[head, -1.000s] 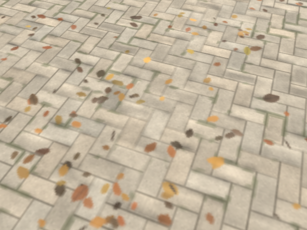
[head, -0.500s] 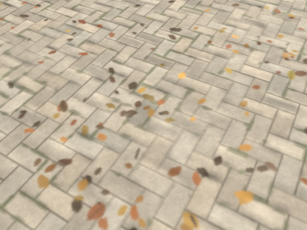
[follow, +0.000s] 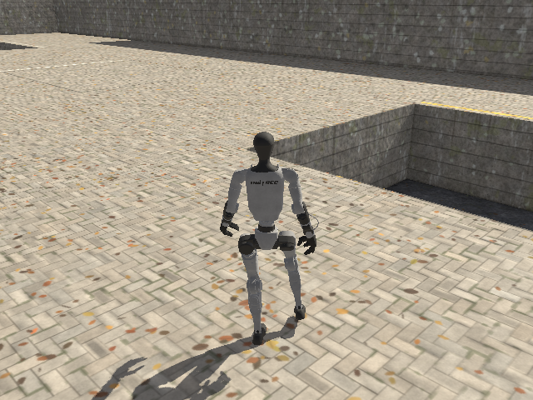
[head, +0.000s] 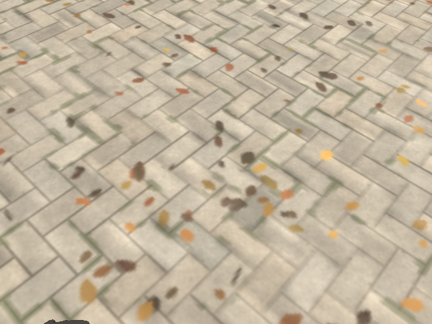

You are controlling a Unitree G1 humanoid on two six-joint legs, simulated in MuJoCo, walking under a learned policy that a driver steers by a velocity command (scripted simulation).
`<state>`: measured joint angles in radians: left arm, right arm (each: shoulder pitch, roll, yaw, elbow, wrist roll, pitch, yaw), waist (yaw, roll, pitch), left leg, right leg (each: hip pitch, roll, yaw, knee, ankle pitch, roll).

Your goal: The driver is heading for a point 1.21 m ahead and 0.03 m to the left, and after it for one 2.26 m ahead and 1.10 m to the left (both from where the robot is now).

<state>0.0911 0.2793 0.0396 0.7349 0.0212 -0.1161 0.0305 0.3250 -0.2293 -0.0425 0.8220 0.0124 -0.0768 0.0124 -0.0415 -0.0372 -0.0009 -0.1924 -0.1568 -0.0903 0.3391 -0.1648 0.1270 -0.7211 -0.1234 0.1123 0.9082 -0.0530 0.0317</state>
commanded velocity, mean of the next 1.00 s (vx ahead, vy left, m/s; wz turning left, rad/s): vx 0.50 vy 0.00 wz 0.32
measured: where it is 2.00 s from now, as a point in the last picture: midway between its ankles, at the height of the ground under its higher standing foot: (177, 180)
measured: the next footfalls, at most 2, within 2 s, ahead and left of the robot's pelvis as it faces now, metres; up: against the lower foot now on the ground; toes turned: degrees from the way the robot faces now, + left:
right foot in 0.22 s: +0.31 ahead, -0.14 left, +0.00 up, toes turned +12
left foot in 0.74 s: +0.49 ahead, +0.18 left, +0.00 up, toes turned +19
